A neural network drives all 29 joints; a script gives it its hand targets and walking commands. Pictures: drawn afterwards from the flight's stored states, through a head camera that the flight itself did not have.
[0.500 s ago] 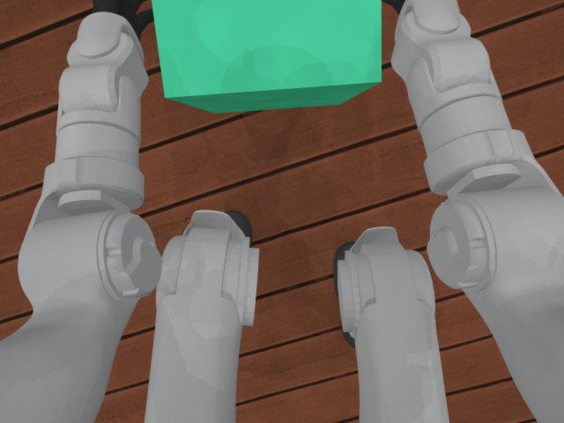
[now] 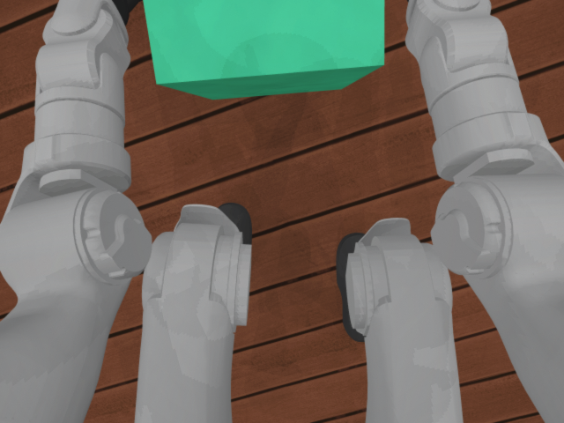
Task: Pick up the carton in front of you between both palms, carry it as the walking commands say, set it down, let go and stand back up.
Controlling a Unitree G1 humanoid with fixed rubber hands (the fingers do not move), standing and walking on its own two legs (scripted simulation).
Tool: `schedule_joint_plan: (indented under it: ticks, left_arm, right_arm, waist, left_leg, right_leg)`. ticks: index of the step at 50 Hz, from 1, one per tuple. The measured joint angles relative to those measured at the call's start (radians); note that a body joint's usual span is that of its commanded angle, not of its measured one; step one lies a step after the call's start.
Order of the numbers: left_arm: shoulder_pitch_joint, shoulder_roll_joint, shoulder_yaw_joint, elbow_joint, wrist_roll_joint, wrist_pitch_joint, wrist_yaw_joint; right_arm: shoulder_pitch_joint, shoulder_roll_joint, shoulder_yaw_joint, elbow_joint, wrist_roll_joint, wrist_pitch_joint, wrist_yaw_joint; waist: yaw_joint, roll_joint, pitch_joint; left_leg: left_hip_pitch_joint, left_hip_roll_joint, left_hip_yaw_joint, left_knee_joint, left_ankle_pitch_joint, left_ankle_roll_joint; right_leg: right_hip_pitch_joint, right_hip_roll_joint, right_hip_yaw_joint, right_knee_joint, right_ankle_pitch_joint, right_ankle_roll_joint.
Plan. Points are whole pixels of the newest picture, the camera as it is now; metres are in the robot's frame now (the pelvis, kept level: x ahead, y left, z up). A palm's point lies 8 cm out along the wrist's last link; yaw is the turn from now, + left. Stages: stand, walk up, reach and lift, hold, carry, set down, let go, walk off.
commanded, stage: set down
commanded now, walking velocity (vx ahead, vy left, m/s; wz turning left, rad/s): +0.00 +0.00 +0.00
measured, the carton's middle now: out of the picture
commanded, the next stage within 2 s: let go in 1.50 s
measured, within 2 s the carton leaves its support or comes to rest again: neither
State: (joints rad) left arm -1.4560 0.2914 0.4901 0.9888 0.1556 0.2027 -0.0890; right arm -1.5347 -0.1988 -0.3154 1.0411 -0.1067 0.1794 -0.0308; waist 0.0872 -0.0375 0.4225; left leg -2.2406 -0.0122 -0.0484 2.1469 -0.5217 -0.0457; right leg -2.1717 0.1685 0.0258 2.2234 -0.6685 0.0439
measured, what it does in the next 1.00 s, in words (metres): rises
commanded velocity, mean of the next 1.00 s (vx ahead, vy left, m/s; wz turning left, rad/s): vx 0.00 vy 0.00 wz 0.00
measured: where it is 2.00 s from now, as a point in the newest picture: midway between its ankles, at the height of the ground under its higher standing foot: (292, 290)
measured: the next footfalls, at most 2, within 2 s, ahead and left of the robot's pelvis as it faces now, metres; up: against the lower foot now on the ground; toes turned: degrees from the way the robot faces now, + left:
none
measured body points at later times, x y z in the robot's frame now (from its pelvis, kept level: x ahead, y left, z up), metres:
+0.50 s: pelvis +0.00 +0.01 -0.01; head +0.38 +0.03 +0.21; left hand +0.55 +0.28 -0.19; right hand +0.59 -0.11 -0.19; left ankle +0.13 +0.13 -0.34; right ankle +0.09 -0.11 -0.34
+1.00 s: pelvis +0.01 +0.01 +0.09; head +0.35 +0.04 +0.38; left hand +0.55 +0.28 -0.02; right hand +0.60 -0.11 -0.02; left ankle +0.13 +0.13 -0.34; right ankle +0.09 -0.11 -0.34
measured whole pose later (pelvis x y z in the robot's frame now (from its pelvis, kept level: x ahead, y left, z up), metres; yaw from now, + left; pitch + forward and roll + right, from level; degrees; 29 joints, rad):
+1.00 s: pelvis +0.01 +0.01 +0.09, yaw +0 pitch +46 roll -2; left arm -1.33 0.35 0.30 0.94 -0.09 0.18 0.06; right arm -1.39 -0.32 -0.18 0.96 0.07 0.21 -0.11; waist 0.09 -0.03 0.08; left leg -2.14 -0.01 -0.02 1.81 -0.47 0.00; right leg -2.07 0.07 0.02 1.86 -0.59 0.03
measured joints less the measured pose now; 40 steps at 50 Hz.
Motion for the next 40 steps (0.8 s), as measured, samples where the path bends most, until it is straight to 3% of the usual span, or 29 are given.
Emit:
schedule_joint_plan:
  ticks: [6, 10, 16, 20, 23, 29, 33, 40]
  left_arm:
    - [-0.028, 0.01, 0.022, 0.036, 0.008, -0.03, -0.006]
    - [-0.044, 0.027, -0.002, 0.108, -0.025, -0.082, 0.024]
    - [-0.035, 0.094, -0.121, 0.184, -0.185, -0.162, 0.122]
    - [-0.037, 0.145, -0.209, 0.178, -0.297, -0.176, 0.138]
    - [-0.041, 0.164, -0.256, 0.166, -0.351, -0.165, 0.139]
    - [-0.038, 0.143, -0.293, 0.099, -0.373, -0.12, 0.157]
    - [-0.011, 0.114, -0.284, 0.052, -0.343, -0.081, 0.173]
    - [0.042, 0.078, -0.233, 0.056, -0.272, -0.057, 0.164]
  right_arm:
    - [-0.02, -0.01, 0.009, 0.004, -0.009, -0.015, 0.008]
    - [-0.029, -0.036, 0.072, 0.032, 0.02, -0.038, -0.012]
    - [0.005, -0.129, 0.215, 0.045, 0.188, -0.074, -0.079]
    - [0.007, -0.185, 0.308, 0.025, 0.296, -0.08, -0.089]
    - [0.003, -0.196, 0.331, 0.007, 0.33, -0.072, -0.093]
    - [0.021, -0.182, 0.293, -0.046, 0.314, -0.034, -0.106]
    - [0.042, -0.162, 0.252, -0.063, 0.284, 0.0, -0.112]
    - [0.063, -0.131, 0.156, 0.004, 0.209, 0.009, -0.092]
  waist:
    - [-0.001, 0.008, 0.034]
    - [-0.002, 0.015, 0.066]
    - [-0.003, 0.016, 0.095]
    - [-0.005, 0.014, 0.091]
    - [-0.008, 0.016, 0.074]
    - [-0.008, 0.015, 0.008]
    - [-0.004, 0.009, -0.066]
    - [0.0, 0.001, -0.228]
  left_leg:
    - [0.011, 0.002, 0.001, 0.013, -0.009, -0.002]
    - [0.02, 0.004, 0.005, 0.023, -0.019, 0.0]
    - [0.012, 0.025, 0.027, 0.037, -0.028, 0.02]
    - [-0.004, 0.039, 0.044, 0.054, -0.025, 0.038]
    - [-0.015, 0.04, 0.05, 0.06, -0.017, 0.046]
    - [-0.013, 0.024, 0.043, 0.026, 0.007, 0.048]
    - [0.013, 0.014, 0.034, -0.038, 0.017, 0.044]
    - [0.045, 0.005, 0.024, -0.181, 0.037, 0.039]
  right_leg:
    - [0.012, -0.007, -0.003, 0.013, -0.01, -0.002]
    - [0.023, -0.013, -0.003, 0.021, -0.02, 0.0]
    - [0.012, -0.042, -0.006, 0.034, -0.025, -0.007]
    - [-0.006, -0.062, -0.008, 0.051, -0.019, -0.014]
    - [-0.015, -0.069, -0.006, 0.057, -0.013, -0.012]
    - [-0.004, -0.084, -0.013, 0.021, 0.002, -0.011]
    - [0.025, -0.091, -0.019, -0.047, 0.015, -0.016]
    - [0.054, -0.096, -0.021, -0.198, 0.045, -0.02]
